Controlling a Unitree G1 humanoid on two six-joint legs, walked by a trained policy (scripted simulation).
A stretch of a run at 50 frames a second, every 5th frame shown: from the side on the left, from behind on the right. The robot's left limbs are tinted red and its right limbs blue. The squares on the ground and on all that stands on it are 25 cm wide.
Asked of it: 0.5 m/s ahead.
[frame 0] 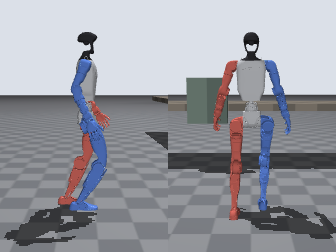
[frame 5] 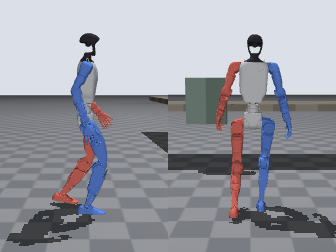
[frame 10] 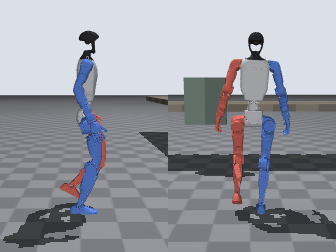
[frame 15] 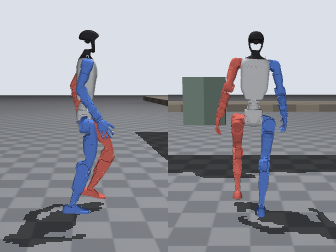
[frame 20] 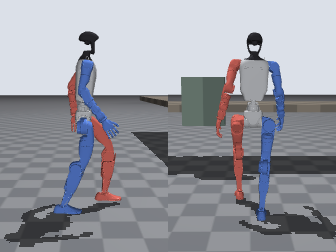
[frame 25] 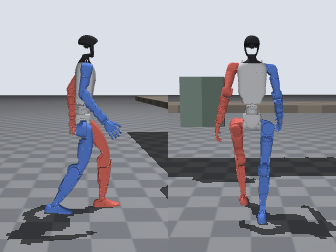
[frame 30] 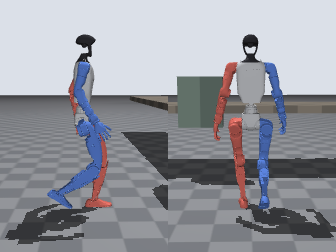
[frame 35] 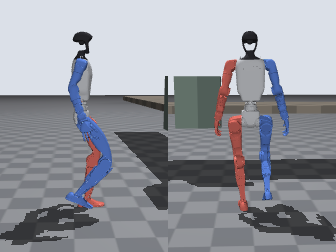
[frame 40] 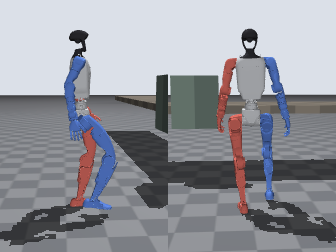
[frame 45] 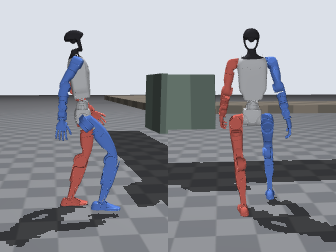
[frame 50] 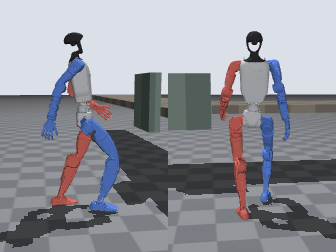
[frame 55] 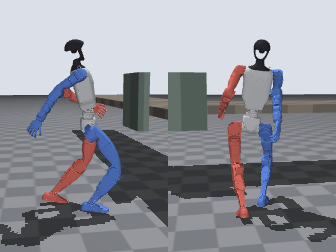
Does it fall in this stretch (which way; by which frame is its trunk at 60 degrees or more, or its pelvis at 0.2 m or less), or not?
no
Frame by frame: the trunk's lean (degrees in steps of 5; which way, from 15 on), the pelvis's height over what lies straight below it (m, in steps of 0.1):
0: 0, 0.8
5: 5, 0.8
10: 5, 0.8
15: 5, 0.8
20: 5, 0.8
25: 5, 0.7
30: 5, 0.8
35: 0, 0.8
40: 5, 0.8
45: 10, 0.8
50: 10, 0.7
55: 15 backward and to its right, 0.7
